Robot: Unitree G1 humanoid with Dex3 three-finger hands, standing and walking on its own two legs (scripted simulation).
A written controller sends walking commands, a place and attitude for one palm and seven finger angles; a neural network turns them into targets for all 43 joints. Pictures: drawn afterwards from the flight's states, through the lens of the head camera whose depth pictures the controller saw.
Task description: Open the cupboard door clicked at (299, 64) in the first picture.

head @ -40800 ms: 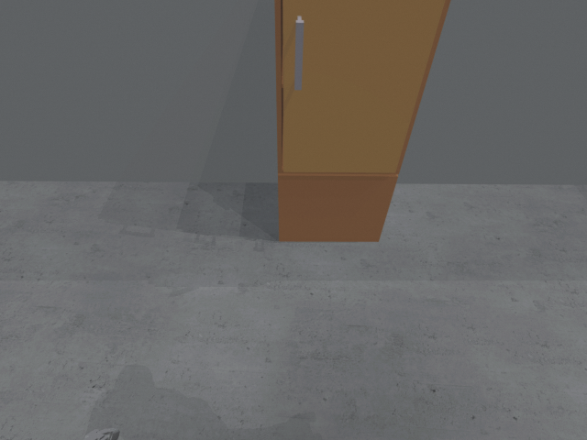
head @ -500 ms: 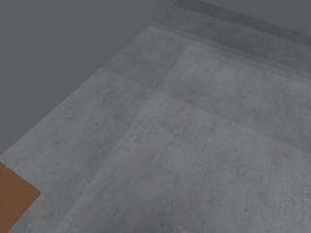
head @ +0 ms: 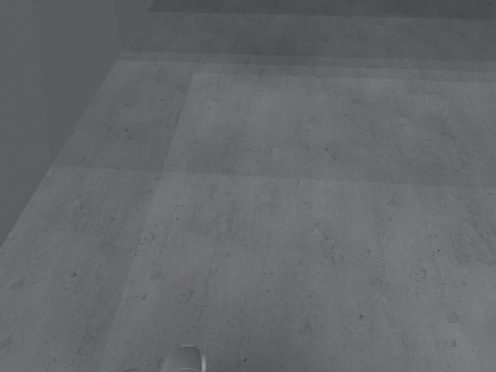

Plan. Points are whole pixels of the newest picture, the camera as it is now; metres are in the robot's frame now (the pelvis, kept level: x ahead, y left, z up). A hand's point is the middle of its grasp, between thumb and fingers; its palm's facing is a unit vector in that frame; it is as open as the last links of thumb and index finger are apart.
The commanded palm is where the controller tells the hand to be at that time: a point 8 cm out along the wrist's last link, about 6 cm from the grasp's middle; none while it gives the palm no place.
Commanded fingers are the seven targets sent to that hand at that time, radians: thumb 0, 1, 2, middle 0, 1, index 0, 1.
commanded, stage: walk to a spot facing it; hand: left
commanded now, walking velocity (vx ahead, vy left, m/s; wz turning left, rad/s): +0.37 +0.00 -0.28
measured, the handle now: out of the picture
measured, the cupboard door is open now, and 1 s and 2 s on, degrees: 42 42 42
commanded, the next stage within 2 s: turn to face it in 0.66 s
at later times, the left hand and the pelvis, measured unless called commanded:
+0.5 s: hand (149, 288) +0.30 +0.23 -0.18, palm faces -0.11 -0.98 -0.16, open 7.3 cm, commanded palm none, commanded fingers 0.00 0.90 0.90 -0.20 -0.30 -0.20 -0.30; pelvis +0.25 +0.04 +0.00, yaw -12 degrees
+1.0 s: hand (243, 169) +0.62 +0.03 -0.16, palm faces -0.35 -0.92 -0.19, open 7.3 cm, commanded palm none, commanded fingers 0.00 0.90 0.90 -0.20 -0.30 -0.20 -0.30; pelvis +0.44 -0.08 +0.00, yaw -19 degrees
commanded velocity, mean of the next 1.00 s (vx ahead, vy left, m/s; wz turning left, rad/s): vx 0.22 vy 0.00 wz -0.17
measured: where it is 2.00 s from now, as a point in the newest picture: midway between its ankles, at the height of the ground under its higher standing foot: (285, 284)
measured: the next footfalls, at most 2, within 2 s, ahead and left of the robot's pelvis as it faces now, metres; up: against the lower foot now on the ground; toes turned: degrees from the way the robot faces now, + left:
left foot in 0.30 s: +0.31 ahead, +0.13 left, +0.00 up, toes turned -1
right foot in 0.80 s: +0.50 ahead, -0.16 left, +0.00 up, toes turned -28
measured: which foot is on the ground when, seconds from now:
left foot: up 0.00-0.28, down 0.30-0.82, up 0.84-1.00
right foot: down 0.00-0.32, up 0.34-0.78, down 0.80-1.00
